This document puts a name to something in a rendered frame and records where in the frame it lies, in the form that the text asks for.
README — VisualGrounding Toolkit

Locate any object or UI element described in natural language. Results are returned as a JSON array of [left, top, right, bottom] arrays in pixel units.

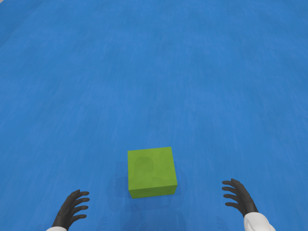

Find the robot right hand
[[222, 179, 259, 218]]

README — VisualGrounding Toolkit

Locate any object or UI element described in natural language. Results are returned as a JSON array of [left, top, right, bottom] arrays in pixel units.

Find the robot left hand
[[52, 189, 90, 231]]

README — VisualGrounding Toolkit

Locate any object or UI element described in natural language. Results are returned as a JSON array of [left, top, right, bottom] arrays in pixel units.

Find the robot right forearm
[[244, 212, 276, 231]]

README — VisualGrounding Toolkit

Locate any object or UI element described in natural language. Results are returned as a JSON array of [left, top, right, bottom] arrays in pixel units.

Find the carton
[[128, 147, 178, 199]]

